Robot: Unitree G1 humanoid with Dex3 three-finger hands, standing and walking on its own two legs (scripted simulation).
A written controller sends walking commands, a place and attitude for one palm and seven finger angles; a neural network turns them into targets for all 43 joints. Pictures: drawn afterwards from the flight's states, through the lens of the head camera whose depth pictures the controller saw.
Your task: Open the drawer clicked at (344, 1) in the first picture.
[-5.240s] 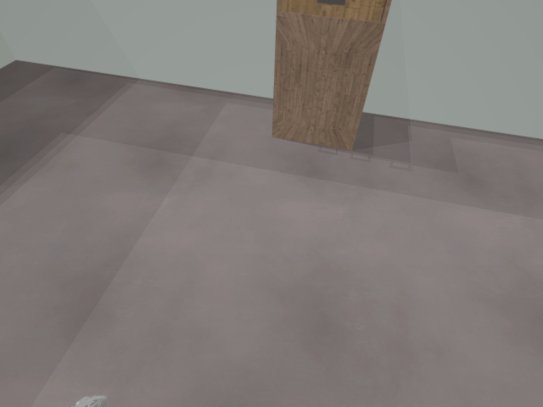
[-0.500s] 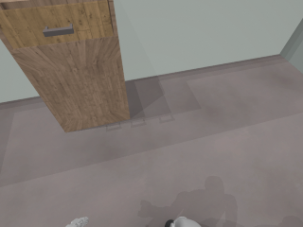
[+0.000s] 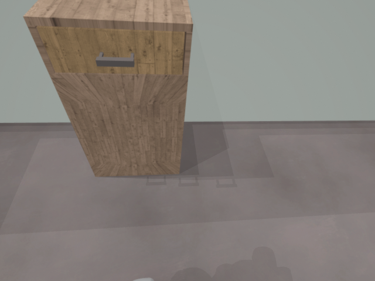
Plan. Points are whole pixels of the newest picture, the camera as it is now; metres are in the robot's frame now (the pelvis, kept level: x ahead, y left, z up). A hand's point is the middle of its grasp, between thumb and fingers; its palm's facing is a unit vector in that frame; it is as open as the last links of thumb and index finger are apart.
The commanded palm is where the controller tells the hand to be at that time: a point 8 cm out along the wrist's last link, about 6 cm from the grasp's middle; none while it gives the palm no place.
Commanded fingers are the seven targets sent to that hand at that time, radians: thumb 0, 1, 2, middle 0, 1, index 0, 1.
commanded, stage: turn to face it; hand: left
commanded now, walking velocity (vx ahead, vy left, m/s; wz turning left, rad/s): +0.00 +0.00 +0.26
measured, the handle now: (116, 58) +0.76 +0.30 +0.05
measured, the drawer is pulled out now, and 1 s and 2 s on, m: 0.00 0.00 0.00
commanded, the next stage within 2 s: take the last steps up to it in 0.16 s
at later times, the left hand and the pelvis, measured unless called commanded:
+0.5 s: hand out of the picture +0.01 +0.12 -0.14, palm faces +0.19 -0.96 -0.22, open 7.4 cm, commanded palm none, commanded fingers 0.00 0.90 0.90 -0.20 -0.30 -0.20 -0.30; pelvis +0.04 -0.05 +0.02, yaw +8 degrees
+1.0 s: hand (100, 280) +0.14 +0.21 -0.16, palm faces +0.20 -0.96 -0.20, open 7.4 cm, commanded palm none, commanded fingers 0.00 0.90 0.90 -0.20 -0.30 -0.20 -0.30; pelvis +0.15 +0.02 +0.01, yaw +9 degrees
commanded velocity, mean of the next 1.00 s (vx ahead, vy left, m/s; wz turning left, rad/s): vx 0.20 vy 0.01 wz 0.08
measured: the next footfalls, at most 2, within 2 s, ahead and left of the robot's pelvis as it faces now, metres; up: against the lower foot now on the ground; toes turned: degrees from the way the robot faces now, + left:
right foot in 0.30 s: +0.06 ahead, -0.16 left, +0.00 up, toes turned +0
left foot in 0.74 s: +0.11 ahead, +0.13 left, +0.00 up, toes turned +19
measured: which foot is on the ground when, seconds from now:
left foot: down 0.00-0.30, up 0.32-0.72, down 0.74-1.00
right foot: up 0.00-0.28, down 0.30-0.74, up 0.76-1.00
